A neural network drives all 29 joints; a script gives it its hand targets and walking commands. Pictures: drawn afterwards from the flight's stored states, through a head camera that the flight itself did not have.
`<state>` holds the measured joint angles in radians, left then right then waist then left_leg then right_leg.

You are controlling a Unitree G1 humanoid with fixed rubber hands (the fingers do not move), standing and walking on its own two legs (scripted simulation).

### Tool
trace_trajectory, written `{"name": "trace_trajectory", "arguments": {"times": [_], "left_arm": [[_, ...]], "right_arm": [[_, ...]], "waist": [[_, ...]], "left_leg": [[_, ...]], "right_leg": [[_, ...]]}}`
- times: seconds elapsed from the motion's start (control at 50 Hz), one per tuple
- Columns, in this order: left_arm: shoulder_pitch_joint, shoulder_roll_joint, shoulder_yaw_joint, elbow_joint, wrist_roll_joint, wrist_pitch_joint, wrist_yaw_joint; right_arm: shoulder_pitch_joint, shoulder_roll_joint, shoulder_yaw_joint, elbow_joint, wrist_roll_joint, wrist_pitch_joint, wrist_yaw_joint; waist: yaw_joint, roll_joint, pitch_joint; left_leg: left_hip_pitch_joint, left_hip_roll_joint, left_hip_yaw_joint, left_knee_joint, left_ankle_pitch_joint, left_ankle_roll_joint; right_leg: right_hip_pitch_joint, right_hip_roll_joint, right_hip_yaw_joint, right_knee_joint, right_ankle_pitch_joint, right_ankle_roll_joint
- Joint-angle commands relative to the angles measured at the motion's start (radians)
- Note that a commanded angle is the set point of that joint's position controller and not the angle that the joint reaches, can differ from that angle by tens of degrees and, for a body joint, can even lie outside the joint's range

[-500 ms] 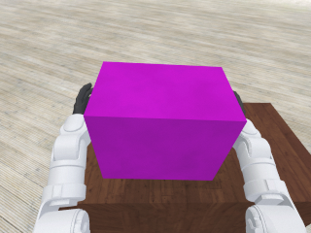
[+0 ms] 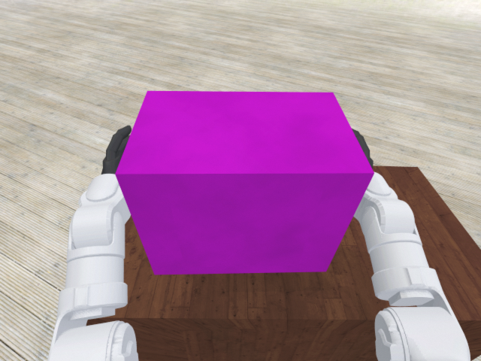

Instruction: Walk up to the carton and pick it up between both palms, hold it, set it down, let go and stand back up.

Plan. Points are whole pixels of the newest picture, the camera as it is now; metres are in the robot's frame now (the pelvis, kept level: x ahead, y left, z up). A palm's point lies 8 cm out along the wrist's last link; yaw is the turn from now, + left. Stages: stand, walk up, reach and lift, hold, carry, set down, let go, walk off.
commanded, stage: reach and lift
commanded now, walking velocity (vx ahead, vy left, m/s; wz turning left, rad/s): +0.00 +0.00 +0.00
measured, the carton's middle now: (241, 185) +0.36 -0.01 +0.16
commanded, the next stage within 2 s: hold in 0.38 s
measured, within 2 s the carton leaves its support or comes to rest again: neither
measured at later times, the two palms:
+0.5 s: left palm (118, 167) +0.36 +0.18 +0.20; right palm (363, 168) +0.36 -0.21 +0.19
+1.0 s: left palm (109, 164) +0.35 +0.19 +0.21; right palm (363, 163) +0.35 -0.20 +0.21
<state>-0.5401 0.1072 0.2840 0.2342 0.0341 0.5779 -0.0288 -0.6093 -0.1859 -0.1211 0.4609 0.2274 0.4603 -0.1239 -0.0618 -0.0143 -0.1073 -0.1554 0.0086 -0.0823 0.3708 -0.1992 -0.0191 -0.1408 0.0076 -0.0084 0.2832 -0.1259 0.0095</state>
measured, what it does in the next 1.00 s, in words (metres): stands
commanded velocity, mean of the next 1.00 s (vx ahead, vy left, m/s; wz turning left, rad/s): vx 0.00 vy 0.00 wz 0.00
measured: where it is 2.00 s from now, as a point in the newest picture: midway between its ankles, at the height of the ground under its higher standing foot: outside the picture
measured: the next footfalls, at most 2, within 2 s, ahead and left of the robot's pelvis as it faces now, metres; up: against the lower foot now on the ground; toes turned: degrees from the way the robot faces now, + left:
none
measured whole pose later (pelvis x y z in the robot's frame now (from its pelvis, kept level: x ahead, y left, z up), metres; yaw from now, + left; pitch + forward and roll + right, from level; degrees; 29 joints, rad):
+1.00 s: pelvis +0.00 +0.00 +0.00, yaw -1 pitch -2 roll -1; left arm -0.59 0.09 0.32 0.18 0.09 0.72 -0.04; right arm -0.67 -0.21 -0.12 0.49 0.26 0.54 -0.11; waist -0.05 -0.01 -0.15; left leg -0.14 0.01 -0.07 0.37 -0.19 -0.02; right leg -0.13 0.01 0.01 0.28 -0.12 0.01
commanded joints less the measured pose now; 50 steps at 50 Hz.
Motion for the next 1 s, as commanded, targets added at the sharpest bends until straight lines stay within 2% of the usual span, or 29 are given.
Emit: {"name": "trace_trajectory", "arguments": {"times": [0.0, 0.04, 0.06, 0.08, 0.1, 0.16, 0.18, 0.24, 0.26, 0.28, 0.32, 0.38, 0.4, 0.44, 0.5, 0.52, 0.6, 0.62, 0.64, 0.68, 0.74, 0.76, 0.8, 0.82, 0.84, 0.9, 0.92, 0.96, 0.98], "left_arm": [[-0.790, -0.557, -0.570, -0.258, -0.132, -0.016, -0.110], [-0.765, -0.560, -0.561, -0.205, -0.124, -0.004, -0.116], [-0.730, -0.568, -0.568, -0.217, -0.117, 0.006, -0.116], [-0.762, -0.546, -0.556, -0.231, -0.126, 0.009, -0.117], [-0.750, -0.544, -0.546, -0.227, -0.121, 0.010, -0.120], [-0.787, -0.561, -0.529, -0.215, -0.104, 0.017, -0.107], [-0.787, -0.575, -0.555, -0.233, -0.118, 0.023, -0.107], [-0.777, -0.549, -0.563, -0.308, -0.133, 0.022, -0.095], [-0.729, -0.509, -0.508, -0.232, -0.110, 0.034, -0.100], [-0.716, -0.501, -0.492, -0.228, -0.100, 0.038, -0.105], [-0.729, -0.515, -0.503, -0.270, -0.099, 0.048, -0.111], [-0.708, -0.467, -0.432, -0.205, -0.070, 0.068, -0.132], [-0.738, -0.472, -0.443, -0.260, -0.068, 0.065, -0.135], [-0.739, -0.492, -0.480, -0.294, -0.094, 0.062, -0.137], [-0.759, -0.469, -0.478, -0.324, -0.091, 0.061, -0.141], [-0.727, -0.464, -0.467, -0.285, -0.092, 0.068, -0.145], [-0.763, -0.474, -0.475, -0.269, -0.091, 0.080, -0.146], [-0.797, -0.482, -0.495, -0.291, -0.111, 0.078, -0.145], [-0.786, -0.495, -0.492, -0.296, -0.098, 0.082, -0.141], [-0.772, -0.503, -0.517, -0.307, -0.116, 0.091, -0.140], [-0.808, -0.505, -0.505, -0.299, -0.112, 0.091, -0.135], [-0.803, -0.518, -0.535, -0.347, -0.110, 0.089, -0.134], [-0.833, -0.507, -0.507, -0.272, -0.097, 0.097, -0.135], [-0.854, -0.521, -0.501, -0.280, -0.095, 0.094, -0.132], [-0.786, -0.504, -0.479, -0.214, -0.086, 0.105, -0.136], [-0.846, -0.544, -0.505, -0.267, -0.091, 0.102, -0.132], [-0.824, -0.521, -0.474, -0.215, -0.081, 0.107, -0.129], [-0.857, -0.530, -0.486, -0.232, -0.086, 0.099, -0.122], [-0.871, -0.518, -0.473, -0.223, -0.086, 0.098, -0.125]], "right_arm": [[-0.803, 0.539, 0.391, -0.362, 0.138, -0.067, 0.165], [-0.820, 0.535, 0.389, -0.374, 0.135, -0.066, 0.164], [-0.825, 0.526, 0.389, -0.399, 0.144, -0.067, 0.162], [-0.829, 0.523, 0.399, -0.363, 0.145, -0.057, 0.162], [-0.852, 0.525, 0.399, -0.406, 0.145, -0.063, 0.160], [-0.884, 0.526, 0.383, -0.374, 0.141, -0.053, 0.167], [-0.873, 0.526, 0.384, -0.394, 0.142, -0.056, 0.171], [-0.885, 0.531, 0.434, -0.474, 0.175, -0.063, 0.168], [-0.885, 0.505, 0.415, -0.441, 0.177, -0.047, 0.162], [-0.897, 0.517, 0.442, -0.450, 0.172, -0.042, 0.154], [-0.862, 0.516, 0.428, -0.428, 0.183, -0.033, 0.151], [-0.879, 0.517, 0.416, -0.416, 0.174, -0.010, 0.141], [-0.901, 0.541, 0.440, -0.432, 0.173, -0.015, 0.139], [-0.886, 0.549, 0.421, -0.460, 0.172, -0.016, 0.136], [-0.870, 0.545, 0.423, -0.471, 0.180, -0.004, 0.124], [-0.882, 0.543, 0.441, -0.498, 0.182, -0.005, 0.121], [-0.859, 0.521, 0.388, -0.390, 0.161, 0.016, 0.130], [-0.879, 0.540, 0.399, -0.413, 0.168, 0.012, 0.136], [-0.876, 0.526, 0.388, -0.410, 0.164, 0.017, 0.138], [-0.881, 0.504, 0.390, -0.425, 0.170, 0.018, 0.135], [-0.887, 0.513, 0.373, -0.388, 0.170, 0.022, 0.143], [-0.878, 0.515, 0.382, -0.415, 0.175, 0.015, 0.144], [-0.879, 0.497, 0.355, -0.325, 0.158, 0.027, 0.150], [-0.925, 0.518, 0.378, -0.352, 0.164, 0.019, 0.157], [-0.912, 0.494, 0.345, -0.323, 0.153, 0.024, 0.160], [-0.940, 0.504, 0.355, -0.342, 0.159, 0.012, 0.171], [-0.958, 0.503, 0.354, -0.324, 0.167, 0.015, 0.173], [-0.953, 0.516, 0.357, -0.312, 0.161, 0.012, 0.175], [-0.976, 0.530, 0.367, -0.294, 0.166, 0.009, 0.177]], "waist": [[-0.028, 0.101, -0.451], [-0.034, 0.077, -0.401], [-0.027, 0.097, -0.423], [-0.030, 0.058, -0.398], [-0.023, 0.056, -0.435], [0.005, 0.072, -0.398], [-0.011, 0.072, -0.411], [0.008, 0.067, -0.497], [0.003, 0.031, -0.459], [0.021, 0.007, -0.441], [0.015, 0.034, -0.420], [0.030, -0.022, -0.365], [0.040, -0.016, -0.399], [0.009, -0.012, -0.434], [0.003, 0.023, -0.454], [0.008, -0.013, -0.455], [-0.005, 0.024, -0.379], [-0.007, 0.014, -0.409], [-0.003, 0.049, -0.409], [-0.029, 0.066, -0.437], [-0.015, 0.085, -0.416], [-0.015, 0.101, -0.432], [-0.022, 0.101, -0.364], [0.005, 0.087, -0.386], [-0.006, 0.053, -0.358], [-0.001, 0.092, -0.411], [0.014, 0.079, -0.375], [0.007, 0.064, -0.393], [0.022, 0.052, -0.403]], "left_leg": [[0.074, -0.055, 0.049, -0.041, 0.315, -0.069], [0.055, -0.059, 0.044, -0.046, 0.305, -0.068], [0.074, -0.058, 0.046, -0.032, 0.340, -0.070], [0.065, -0.056, 0.043, -0.038, 0.329, -0.068], [0.073, -0.054, 0.048, -0.041, 0.333, -0.066], [0.048, -0.052, 0.049, -0.062, 0.260, -0.062], [0.063, -0.051, 0.048, -0.055, 0.282, -0.066], [0.095, -0.057, 0.047, -0.020, 0.413, -0.069], [0.075, -0.060, 0.050, -0.025, 0.365, -0.058], [0.056, -0.063, 0.057, -0.032, 0.339, -0.044], [0.056, -0.061, 0.056, -0.038, 0.350, -0.049], [-0.001, -0.071, 0.066, -0.063, 0.259, -0.028], [0.015, -0.071, 0.068, -0.064, 0.270, -0.024], [0.034, -0.072, 0.063, -0.056, 0.299, -0.032], [0.030, -0.084, 0.064, -0.047, 0.328, -0.037], [0.014, -0.082, 0.062, -0.043, 0.317, -0.030], [0.025, -0.066, 0.056, -0.073, 0.255, -0.030], [0.027, -0.067, 0.056, -0.069, 0.256, -0.031], [0.037, -0.065, 0.059, -0.067, 0.263, -0.040], [0.055, -0.064, 0.057, -0.049, 0.301, -0.053], [0.048, -0.062, 0.056, -0.060, 0.284, -0.054], [0.069, -0.061, 0.061, -0.052, 0.322, -0.062], [0.031, -0.059, 0.054, -0.072, 0.244, -0.056], [0.032, -0.057, 0.060, -0.072, 0.239, -0.051], [0.013, -0.052, 0.056, -0.084, 0.195, -0.041], [0.038, -0.052, 0.057, -0.079, 0.217, -0.051], [0.025, -0.052, 0.056, -0.081, 0.203, -0.044], [0.031, -0.051, 0.056, -0.076, 0.220, -0.040], [0.025, -0.051, 0.053, -0.072, 0.208, -0.033]], "right_leg": [[0.218, 0.065, -0.011, 0.012, 0.231, 0.004], [0.212, 0.069, -0.017, 0.005, 0.217, 0.006], [0.227, 0.068, -0.011, 0.009, 0.252, 0.005], [0.226, 0.075, -0.012, 0.003, 0.241, 0.006], [0.232, 0.075, -0.009, 0.004, 0.240, 0.003], [0.209, 0.068, -0.006, -0.006, 0.160, -0.002], [0.199, 0.076, -0.016, -0.003, 0.173, -0.002], [0.237, 0.082, -0.008, 0.015, 0.304, 0.005], [0.248, 0.078, -0.011, 0.010, 0.291, 0.010], [0.278, 0.071, -0.001, 0.012, 0.308, 0.014], [0.275, 0.071, 0.000, 0.011, 0.311, 0.016], [0.305, 0.058, 0.009, 0.002, 0.301, 0.024], [0.317, 0.062, 0.005, 0.009, 0.303, 0.028], [0.322, 0.070, 0.001, 0.009, 0.336, 0.029], [0.343, 0.059, 0.009, 0.029, 0.422, 0.035], [0.361, 0.063, 0.007, 0.029, 0.432, 0.039], [0.243, 0.066, -0.004, -0.004, 0.239, 0.025], [0.252, 0.068, -0.004, -0.005, 0.237, 0.023], [0.242, 0.068, -0.001, -0.004, 0.233, 0.016], [0.261, 0.070, -0.009, 0.007, 0.265, 0.012], [0.239, 0.073, -0.006, -0.002, 0.215, 0.012], [0.239, 0.071, -0.009, 0.007, 0.247, 0.011], [0.198, 0.065, -0.004, -0.010, 0.156, 0.002], [0.214, 0.071, -0.005, -0.012, 0.144, 0.002], [0.207, 0.065, -0.008, -0.023, 0.130, 0.001], [0.204, 0.072, -0.013, -0.012, 0.119, -0.004], [0.195, 0.071, -0.009, -0.020, 0.121, -0.001], [0.203, 0.073, -0.011, -0.009, 0.134, 0.002], [0.214, 0.077, -0.012, -0.013, 0.125, 0.005]]}}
